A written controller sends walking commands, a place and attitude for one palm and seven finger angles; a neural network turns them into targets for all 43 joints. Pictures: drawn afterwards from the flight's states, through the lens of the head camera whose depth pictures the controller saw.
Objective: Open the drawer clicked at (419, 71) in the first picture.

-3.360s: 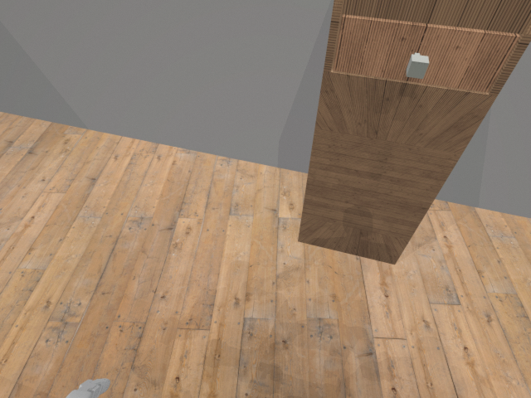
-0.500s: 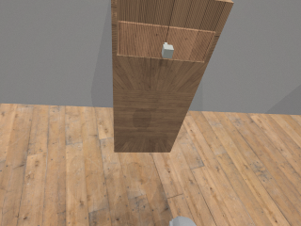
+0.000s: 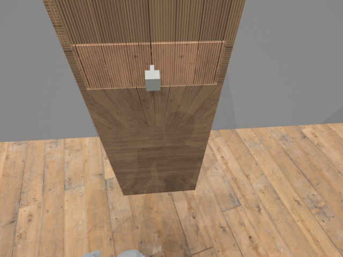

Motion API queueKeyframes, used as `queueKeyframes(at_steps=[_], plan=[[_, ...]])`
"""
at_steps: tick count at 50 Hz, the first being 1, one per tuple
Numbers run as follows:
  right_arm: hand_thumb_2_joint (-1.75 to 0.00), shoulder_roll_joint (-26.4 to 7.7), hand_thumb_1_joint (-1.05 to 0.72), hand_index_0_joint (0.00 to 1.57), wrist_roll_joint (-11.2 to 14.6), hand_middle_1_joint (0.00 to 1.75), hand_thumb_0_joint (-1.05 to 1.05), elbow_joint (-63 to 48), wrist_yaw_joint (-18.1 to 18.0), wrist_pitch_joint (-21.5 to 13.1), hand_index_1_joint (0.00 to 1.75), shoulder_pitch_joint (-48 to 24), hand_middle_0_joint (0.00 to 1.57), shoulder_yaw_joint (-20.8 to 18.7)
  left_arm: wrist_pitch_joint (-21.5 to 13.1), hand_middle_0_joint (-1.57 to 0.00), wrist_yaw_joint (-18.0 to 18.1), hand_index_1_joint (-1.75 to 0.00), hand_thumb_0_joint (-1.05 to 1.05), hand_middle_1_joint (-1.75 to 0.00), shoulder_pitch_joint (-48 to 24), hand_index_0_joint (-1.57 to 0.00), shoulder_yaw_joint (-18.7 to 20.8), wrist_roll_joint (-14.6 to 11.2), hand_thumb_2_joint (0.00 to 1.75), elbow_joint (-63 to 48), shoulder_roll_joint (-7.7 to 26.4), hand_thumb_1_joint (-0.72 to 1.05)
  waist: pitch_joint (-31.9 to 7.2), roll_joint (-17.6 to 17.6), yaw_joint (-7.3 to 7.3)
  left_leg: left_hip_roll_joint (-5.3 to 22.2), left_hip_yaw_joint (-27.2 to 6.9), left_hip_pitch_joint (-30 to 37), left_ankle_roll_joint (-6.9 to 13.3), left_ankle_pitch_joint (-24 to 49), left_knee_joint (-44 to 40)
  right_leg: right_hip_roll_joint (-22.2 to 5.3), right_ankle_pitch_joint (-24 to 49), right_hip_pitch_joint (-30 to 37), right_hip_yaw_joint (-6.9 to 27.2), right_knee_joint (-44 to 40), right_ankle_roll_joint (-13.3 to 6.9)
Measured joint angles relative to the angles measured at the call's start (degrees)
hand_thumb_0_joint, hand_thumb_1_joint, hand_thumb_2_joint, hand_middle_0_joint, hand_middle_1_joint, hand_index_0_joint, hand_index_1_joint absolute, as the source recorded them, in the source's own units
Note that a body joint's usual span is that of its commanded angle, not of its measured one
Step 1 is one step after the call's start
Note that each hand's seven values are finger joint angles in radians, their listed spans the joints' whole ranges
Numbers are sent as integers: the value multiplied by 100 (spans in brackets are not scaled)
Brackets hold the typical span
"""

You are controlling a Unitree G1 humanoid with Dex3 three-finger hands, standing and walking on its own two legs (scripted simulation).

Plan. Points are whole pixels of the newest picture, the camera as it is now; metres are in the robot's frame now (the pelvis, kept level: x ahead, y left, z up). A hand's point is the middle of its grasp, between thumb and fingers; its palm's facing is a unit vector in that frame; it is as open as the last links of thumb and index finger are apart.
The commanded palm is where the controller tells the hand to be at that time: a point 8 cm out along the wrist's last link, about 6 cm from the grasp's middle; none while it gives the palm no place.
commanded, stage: come to a stop and stand still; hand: left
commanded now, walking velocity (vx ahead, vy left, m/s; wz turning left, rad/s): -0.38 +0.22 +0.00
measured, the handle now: (152, 75) +0.53 +0.06 +0.13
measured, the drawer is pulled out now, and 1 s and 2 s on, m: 0.00 0.00 0.00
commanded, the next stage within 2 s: look again from close up in 1.44 s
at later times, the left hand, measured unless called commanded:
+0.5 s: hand out of the picture +0.05 +0.17 -0.17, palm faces +0.05 -0.96 -0.28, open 7.4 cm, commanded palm none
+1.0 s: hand out of the picture -0.05 +0.11 -0.17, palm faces +0.01 -0.98 -0.22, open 7.3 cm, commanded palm none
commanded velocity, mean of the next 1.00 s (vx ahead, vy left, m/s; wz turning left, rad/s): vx -0.10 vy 0.01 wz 0.00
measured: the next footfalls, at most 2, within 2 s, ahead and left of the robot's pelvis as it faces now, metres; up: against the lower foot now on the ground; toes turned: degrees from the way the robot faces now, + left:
left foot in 0.18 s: +0.16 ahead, +0.10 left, +0.00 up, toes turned +6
right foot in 0.52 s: -0.01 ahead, -0.17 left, +0.00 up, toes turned -1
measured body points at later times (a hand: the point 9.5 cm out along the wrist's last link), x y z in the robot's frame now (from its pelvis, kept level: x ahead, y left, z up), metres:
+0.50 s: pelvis +0.02 -0.03 -0.01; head +0.06 -0.04 +0.44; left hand +0.05 +0.22 -0.15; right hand +0.13 -0.26 -0.16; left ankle +0.12 +0.10 -0.73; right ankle +0.00 -0.17 -0.71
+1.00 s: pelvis -0.08 -0.06 -0.01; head -0.10 -0.08 +0.44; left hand -0.05 +0.17 -0.15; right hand -0.06 -0.29 -0.17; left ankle +0.02 +0.03 -0.71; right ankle -0.05 -0.17 -0.73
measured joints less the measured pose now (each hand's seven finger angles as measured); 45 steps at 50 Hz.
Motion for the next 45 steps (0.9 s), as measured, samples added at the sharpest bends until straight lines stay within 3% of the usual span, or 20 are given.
queueKeyframes(at_steps=[3,6,8,9,12,13,15,19,23,25,26,27,29,32,35,37,39,43,45], plan=[[-90,-174,-91,19,-18,30,0,-322,-55,-20,29,-522,19,-3,76,-20,31,-30,-3,-30,188,-20,-64,22,90,87,8,95,-132,112,40,-25,120,-167,-100,191,-960,84,-64,254,-5,-188,7],[-90,-327,-94,19,22,30,0,-481,-88,-53,29,-923,19,30,178,-20,39,-30,-2,-30,345,-20,-122,23,90,142,-38,94,-128,171,169,-137,143,77,-152,534,-2172,151,-219,451,41,-157,44],[-90,-340,-94,19,46,30,0,-550,-73,-45,29,-1106,19,65,254,-20,38,-30,-2,-30,465,-20,-140,13,90,128,-61,93,-86,149,275,-230,135,362,-151,925,-2897,174,-404,529,75,24,76],[-90,-315,-94,19,46,30,0,-577,-64,-31,29,-1173,19,77,298,-20,38,-30,-1,-30,530,-20,-138,3,90,115,-59,93,-59,97,320,-272,161,528,-41,1123,-3141,156,-531,541,98,179,97],[-90,-144,-93,19,41,30,0,-684,-40,27,29,-1338,19,145,468,-20,75,-30,0,-30,631,-20,-100,-37,90,48,2,92,70,-265,447,-458,336,764,214,956,-3321,-93,-616,341,265,840,307],[-90,-121,-92,19,47,30,0,-732,-45,31,29,-1390,19,173,512,-20,88,-30,0,-30,642,-20,-100,-48,90,14,-2,92,131,-290,475,-466,372,796,241,959,-3379,-102,-1055,148,414,1311,410],[-90,-101,-92,19,34,30,0,-809,-62,62,29,-1491,19,195,603,-20,83,-30,0,-30,621,-20,-82,-61,90,-47,-14,92,273,-243,477,-456,381,833,263,1060,-3529,-72,-1685,-266,746,2326,496],[-90,-114,-91,20,-13,30,0,-866,-37,191,30,-1624,20,170,680,-20,45,-30,0,-30,548,-20,9,-35,90,-199,30,91,505,-97,493,-397,346,797,205,1310,-3748,-163,-1768,-775,1139,3239,581],[-90,-174,-91,20,-13,30,-1,-839,7,268,30,-1610,20,75,707,-20,28,-30,0,-30,560,-20,74,-28,90,-288,136,91,512,0,493,-312,300,648,88,1443,-3731,-347,-1601,-693,1174,2679,618],[-90,-241,-91,20,17,30,-1,-794,40,285,30,-1550,20,38,652,-20,40,-30,0,-30,652,-20,36,-21,90,-314,183,91,403,46,517,-247,289,504,-3,1435,-3571,-405,-1164,-393,1137,1716,596],[-90,-220,-91,20,50,30,-1,-835,84,296,30,-1469,20,29,607,-20,54,-30,0,-30,802,-20,1,12,90,-416,281,91,249,-136,554,-324,361,302,-31,1160,-3301,-519,-687,-301,1315,1059,531],[-90,-271,-91,20,47,30,-1,-899,137,305,30,-1423,20,9,562,-20,84,-30,0,-30,864,-20,-11,50,90,-450,285,91,215,-136,577,-348,229,111,-25,701,-2854,-492,-388,-420,1370,1107,551],[-90,-480,-91,20,21,30,0,-1018,181,318,30,-1283,20,-82,507,-20,84,-30,0,-30,899,-20,-105,107,90,-432,135,91,254,198,442,-398,-155,-54,-18,171,-2090,-342,-542,-398,1175,1377,590],[-90,-621,-91,20,57,30,0,-1082,184,347,29,-969,20,-140,447,-20,60,-30,1,-30,1054,-20,-188,139,90,-506,7,91,46,372,292,-602,-173,7,-5,-60,-1563,-306,-711,-333,992,1452,601],[-90,-518,-91,19,77,30,0,-1104,162,298,29,-657,20,-71,495,-20,83,-30,1,-30,1071,-21,-190,140,90,-615,66,90,-149,152,204,-721,19,523,43,218,-2311,-339,-727,-392,904,1580,577],[-90,-402,-91,19,31,30,0,-1067,153,227,29,-506,19,9,595,-20,82,-30,1,-30,957,-21,-188,91,90,-637,125,90,-163,-76,208,-777,72,558,255,536,-2462,-362,-830,-460,962,1701,556],[-90,-335,-91,19,-18,30,0,-1049,149,180,29,-350,19,89,668,-20,72,-30,1,-30,881,-21,-215,62,90,-645,111,91,-210,-127,209,-738,106,554,344,666,-2610,-253,-1217,-546,1035,1774,490],[-90,-273,-91,19,-37,30,0,-910,133,210,29,-179,20,189,637,-20,-18,-30,1,-30,812,-21,-231,62,90,-656,48,91,-293,-76,200,-722,126,516,377,1093,-3126,-155,-1091,-605,1030,2003,410],[-90,-246,-90,20,-40,30,0,-831,133,240,29,-131,20,218,570,-20,-46,-30,1,-30,869,-21,-227,55,90,-656,48,91,-348,-81,250,-744,149,435,347,1186,-3255,-157,-996,-304,998,1471,373]])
